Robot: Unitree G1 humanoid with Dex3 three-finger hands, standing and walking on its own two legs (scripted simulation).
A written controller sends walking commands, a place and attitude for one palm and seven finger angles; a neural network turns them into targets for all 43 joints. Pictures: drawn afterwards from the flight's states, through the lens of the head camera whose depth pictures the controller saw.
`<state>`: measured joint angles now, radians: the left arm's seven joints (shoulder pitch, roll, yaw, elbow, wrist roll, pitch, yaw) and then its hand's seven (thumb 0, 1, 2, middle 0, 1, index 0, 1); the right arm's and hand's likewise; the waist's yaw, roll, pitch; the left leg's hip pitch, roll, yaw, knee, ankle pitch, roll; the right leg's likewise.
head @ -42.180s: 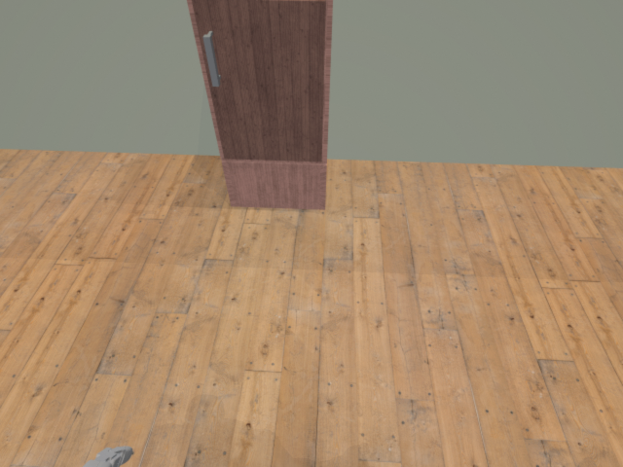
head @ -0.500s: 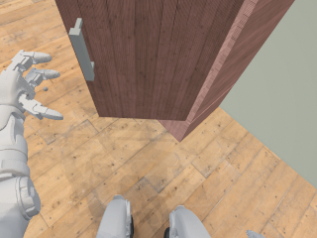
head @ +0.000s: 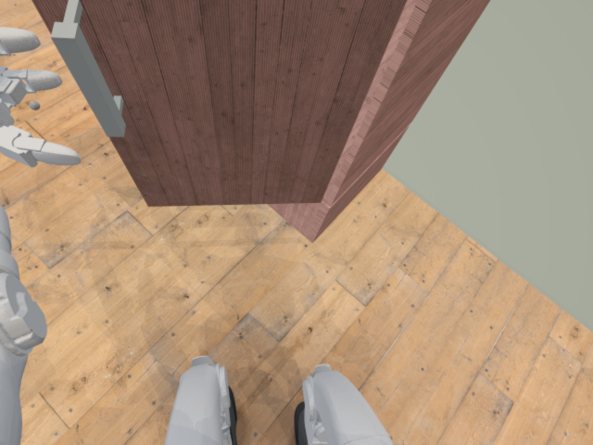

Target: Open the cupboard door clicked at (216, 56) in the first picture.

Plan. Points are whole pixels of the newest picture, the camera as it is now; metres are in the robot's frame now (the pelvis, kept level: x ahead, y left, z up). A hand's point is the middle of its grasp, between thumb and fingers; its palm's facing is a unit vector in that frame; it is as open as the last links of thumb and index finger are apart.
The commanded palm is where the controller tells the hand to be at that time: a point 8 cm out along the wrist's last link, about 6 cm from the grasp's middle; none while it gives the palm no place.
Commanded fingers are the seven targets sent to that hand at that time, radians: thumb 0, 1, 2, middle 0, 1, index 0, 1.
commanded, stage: move the hooked fingers beside the handle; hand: left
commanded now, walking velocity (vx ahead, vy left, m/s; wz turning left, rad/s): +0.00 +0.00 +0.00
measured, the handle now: (97, 75) +0.57 +0.22 +0.07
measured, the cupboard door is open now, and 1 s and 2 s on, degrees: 46 46 46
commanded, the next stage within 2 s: slide the fingers in behind the handle in 0.76 s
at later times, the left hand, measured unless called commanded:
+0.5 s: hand (34, 110) +0.51 +0.27 +0.08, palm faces +0.03 -1.00 -0.02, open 14.0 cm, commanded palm +0.49 +0.31 +0.07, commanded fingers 0.00 -0.50 0.30 -0.30 -1.20 -0.30 -1.20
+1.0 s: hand (43, 113) +0.51 +0.27 +0.07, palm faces +0.02 -1.00 -0.02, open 14.0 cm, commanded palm +0.50 +0.29 +0.07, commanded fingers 0.00 -0.50 0.30 -0.30 -1.20 -0.30 -1.20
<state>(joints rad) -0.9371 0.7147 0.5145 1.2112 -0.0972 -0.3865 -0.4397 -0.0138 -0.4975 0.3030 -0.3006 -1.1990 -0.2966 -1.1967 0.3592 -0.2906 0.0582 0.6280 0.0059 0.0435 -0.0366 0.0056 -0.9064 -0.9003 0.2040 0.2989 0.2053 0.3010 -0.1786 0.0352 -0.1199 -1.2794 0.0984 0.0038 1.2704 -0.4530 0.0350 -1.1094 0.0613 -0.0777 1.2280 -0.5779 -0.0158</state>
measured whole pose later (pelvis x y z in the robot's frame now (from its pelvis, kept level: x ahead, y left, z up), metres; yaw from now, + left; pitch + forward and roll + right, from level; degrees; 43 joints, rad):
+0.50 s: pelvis +0.01 +0.01 +0.00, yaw +0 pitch +26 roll -6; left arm -0.90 0.69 0.49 1.18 -0.10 -0.37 -0.43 -0.01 -0.50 0.30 -0.30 -1.20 -0.30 -1.20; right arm 0.34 -0.28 0.05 0.61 0.00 0.06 -0.03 0.00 -0.91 -0.90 0.20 0.30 0.21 0.30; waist -0.17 0.04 -0.13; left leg -1.26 0.09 0.00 1.26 -0.46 0.04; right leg -1.09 0.06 -0.08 1.20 -0.57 -0.01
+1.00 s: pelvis +0.00 +0.01 +0.00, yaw +0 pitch +27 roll -6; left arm -0.92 0.67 0.47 1.17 -0.11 -0.38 -0.42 -0.01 -0.50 0.30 -0.30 -1.20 -0.30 -1.20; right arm 0.35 -0.28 0.05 0.63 0.00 0.06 -0.03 0.00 -0.91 -0.90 0.20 0.30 0.21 0.30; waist -0.17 0.03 -0.12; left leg -1.29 0.09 -0.01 1.28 -0.46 0.04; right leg -1.11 0.06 -0.08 1.22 -0.58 -0.01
